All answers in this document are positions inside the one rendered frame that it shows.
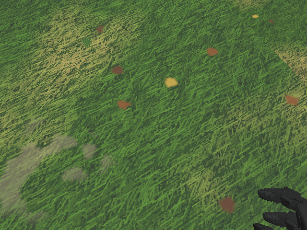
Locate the right robot hand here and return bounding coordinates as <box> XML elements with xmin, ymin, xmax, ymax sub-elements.
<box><xmin>253</xmin><ymin>187</ymin><xmax>307</xmax><ymax>230</ymax></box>

